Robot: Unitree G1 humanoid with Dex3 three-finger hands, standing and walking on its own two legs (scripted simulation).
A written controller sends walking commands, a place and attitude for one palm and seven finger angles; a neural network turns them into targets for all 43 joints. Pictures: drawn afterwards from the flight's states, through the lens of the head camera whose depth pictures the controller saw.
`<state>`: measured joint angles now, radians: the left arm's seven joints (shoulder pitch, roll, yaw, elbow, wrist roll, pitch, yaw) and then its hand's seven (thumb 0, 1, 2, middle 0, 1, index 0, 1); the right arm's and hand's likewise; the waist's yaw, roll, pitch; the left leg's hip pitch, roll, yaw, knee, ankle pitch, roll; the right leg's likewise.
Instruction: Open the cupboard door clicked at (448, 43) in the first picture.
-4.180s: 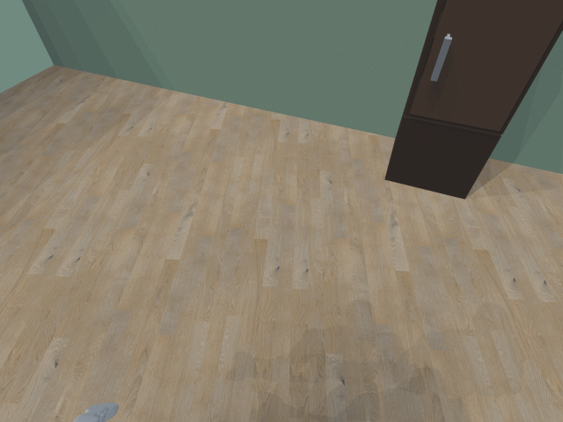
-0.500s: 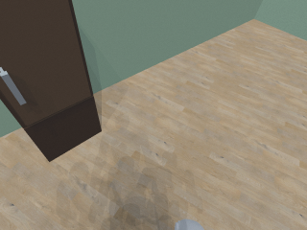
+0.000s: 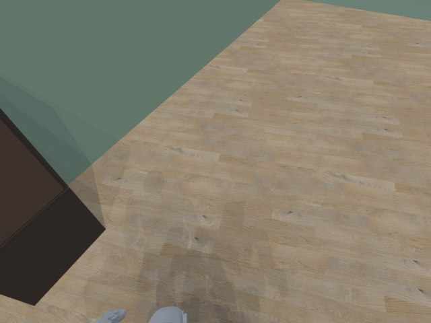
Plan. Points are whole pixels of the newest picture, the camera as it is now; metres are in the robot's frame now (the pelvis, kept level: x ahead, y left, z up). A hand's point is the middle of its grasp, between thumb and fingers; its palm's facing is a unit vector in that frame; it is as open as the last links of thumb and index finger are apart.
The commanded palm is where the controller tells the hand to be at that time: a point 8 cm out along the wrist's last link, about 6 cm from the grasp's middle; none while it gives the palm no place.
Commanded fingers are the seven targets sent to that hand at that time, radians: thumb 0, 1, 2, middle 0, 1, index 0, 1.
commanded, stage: turn to face it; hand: left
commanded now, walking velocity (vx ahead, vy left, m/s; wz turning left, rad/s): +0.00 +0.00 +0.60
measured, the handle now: out of the picture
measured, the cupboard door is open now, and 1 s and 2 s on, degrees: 0 0 0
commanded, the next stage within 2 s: take the last steps up to it in 1.62 s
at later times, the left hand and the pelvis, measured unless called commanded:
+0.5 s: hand out of the picture +0.02 +0.26 -0.16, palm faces +0.30 -0.92 -0.26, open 7.4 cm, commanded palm none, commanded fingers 0.00 0.90 0.90 -0.20 -0.30 -0.20 -0.30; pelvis +0.02 +0.03 +0.01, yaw +15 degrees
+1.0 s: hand out of the picture -0.02 +0.16 -0.14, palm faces +0.55 -0.79 -0.27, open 7.4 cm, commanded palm none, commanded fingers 0.00 0.90 0.90 -0.20 -0.30 -0.20 -0.30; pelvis +0.02 -0.05 +0.01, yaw +35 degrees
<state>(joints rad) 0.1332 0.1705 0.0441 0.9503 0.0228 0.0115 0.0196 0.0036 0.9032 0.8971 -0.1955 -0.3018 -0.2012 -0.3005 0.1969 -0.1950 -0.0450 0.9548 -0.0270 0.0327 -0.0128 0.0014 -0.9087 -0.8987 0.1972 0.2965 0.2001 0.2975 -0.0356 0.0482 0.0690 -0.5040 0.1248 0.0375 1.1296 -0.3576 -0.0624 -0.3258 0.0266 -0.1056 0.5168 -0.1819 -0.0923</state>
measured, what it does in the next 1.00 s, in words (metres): steps on the spot, turning left: left foot, then right foot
